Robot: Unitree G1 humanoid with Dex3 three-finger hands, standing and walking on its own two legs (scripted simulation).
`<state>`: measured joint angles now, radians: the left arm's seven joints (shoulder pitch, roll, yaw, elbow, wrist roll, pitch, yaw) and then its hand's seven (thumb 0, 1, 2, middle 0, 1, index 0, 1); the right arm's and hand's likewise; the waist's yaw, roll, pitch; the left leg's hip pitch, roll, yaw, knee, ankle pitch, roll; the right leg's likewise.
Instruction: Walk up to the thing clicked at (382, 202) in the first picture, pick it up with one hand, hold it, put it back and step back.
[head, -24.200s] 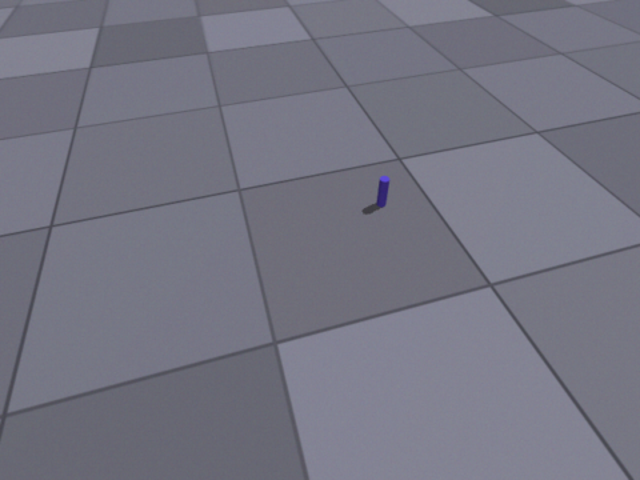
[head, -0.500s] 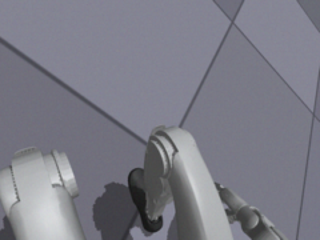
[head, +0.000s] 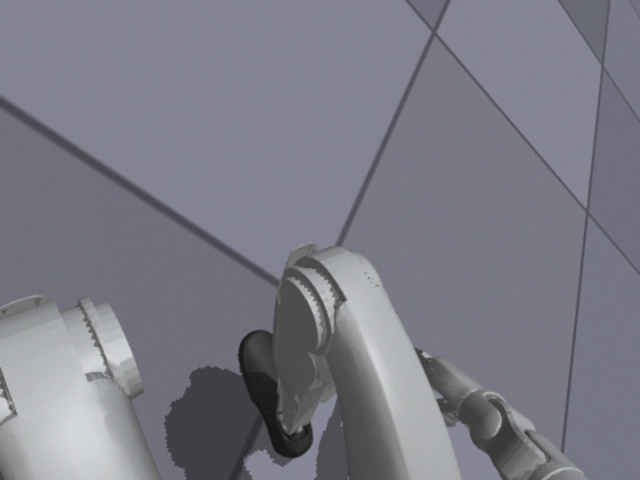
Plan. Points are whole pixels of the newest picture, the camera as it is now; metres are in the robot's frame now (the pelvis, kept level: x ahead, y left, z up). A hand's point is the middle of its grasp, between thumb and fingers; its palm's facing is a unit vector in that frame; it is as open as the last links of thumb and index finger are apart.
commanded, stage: lower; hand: left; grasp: from the side
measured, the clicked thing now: out of the picture +0.41 +0.41 -0.20
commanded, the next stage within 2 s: loosen in 0.44 s
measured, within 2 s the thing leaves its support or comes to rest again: rests again in 0.28 s
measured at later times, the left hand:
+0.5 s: hand out of the picture +0.41 +0.39 -0.17, palm faces +0.59 -0.80 -0.04, open 5.5 cm
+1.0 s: hand out of the picture +0.41 +0.39 -0.17, palm faces +0.60 -0.80 -0.02, open 7.8 cm
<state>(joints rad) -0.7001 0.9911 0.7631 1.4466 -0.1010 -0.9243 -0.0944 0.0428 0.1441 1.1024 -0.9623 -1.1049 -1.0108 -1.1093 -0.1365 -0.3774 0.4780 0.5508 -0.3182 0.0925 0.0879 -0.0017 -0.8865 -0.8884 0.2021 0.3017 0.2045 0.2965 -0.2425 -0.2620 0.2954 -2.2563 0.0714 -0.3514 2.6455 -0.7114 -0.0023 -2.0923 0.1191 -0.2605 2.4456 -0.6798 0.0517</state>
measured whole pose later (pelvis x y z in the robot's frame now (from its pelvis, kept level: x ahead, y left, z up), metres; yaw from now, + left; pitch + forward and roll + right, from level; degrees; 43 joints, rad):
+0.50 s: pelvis +0.00 +0.00 +0.00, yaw -1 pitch +14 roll -17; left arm -0.68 1.00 0.74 1.47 -0.12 -0.97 -0.08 0.04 0.14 1.11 -0.96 -1.11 -1.01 -1.11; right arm -0.17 -0.38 0.51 0.53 -0.33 0.09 0.08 0.00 -0.88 -0.89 0.20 0.30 0.20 0.30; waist -0.23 -0.28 0.31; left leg -2.24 0.08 -0.37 2.66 -0.72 0.01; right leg -2.07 0.13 -0.27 2.44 -0.68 0.06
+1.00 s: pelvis -0.01 +0.00 +0.00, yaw -1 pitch +12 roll -17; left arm -0.69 1.01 0.72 1.49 -0.13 -0.98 -0.06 0.00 0.00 0.67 -0.89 -0.88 -0.93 -0.84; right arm -0.18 -0.38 0.54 0.52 -0.34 0.10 0.09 0.00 -0.89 -0.88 0.20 0.30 0.21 0.30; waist -0.23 -0.30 0.32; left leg -2.23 0.08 -0.38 2.66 -0.71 0.01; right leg -2.06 0.13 -0.28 2.44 -0.66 0.06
